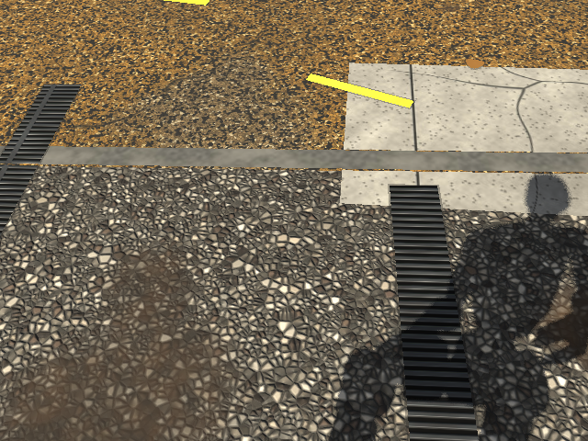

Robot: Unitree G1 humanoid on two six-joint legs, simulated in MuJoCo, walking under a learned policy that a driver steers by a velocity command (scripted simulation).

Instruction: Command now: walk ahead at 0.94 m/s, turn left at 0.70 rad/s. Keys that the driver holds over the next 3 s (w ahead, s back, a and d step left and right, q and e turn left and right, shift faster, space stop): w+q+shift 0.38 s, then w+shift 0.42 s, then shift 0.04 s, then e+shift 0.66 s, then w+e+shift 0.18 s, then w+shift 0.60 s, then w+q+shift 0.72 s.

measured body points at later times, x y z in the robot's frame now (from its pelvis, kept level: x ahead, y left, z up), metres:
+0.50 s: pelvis +0.43 +0.07 -0.01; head +0.46 +0.08 +0.44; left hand +0.56 +0.36 -0.07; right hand +0.52 -0.21 -0.13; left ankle +0.30 +0.05 -0.74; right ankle +0.69 -0.04 -0.67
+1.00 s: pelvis +0.87 +0.23 -0.01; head +0.90 +0.25 +0.44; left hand +0.64 +0.39 -0.13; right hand +1.20 +0.19 -0.06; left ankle +1.00 +0.43 -0.71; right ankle +0.78 +0.06 -0.74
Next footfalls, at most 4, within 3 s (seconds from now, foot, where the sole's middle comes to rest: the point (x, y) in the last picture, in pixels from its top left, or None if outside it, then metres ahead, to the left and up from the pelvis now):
0.22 left None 0.34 0.06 -0.77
0.64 right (300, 325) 0.82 0.08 -0.77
1.04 left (175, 251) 1.06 0.45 -0.77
1.48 right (262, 226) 1.16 0.20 -0.77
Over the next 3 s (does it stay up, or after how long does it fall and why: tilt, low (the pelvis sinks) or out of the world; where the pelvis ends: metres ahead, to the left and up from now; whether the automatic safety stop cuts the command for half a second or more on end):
stays up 2.05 0.14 -0.01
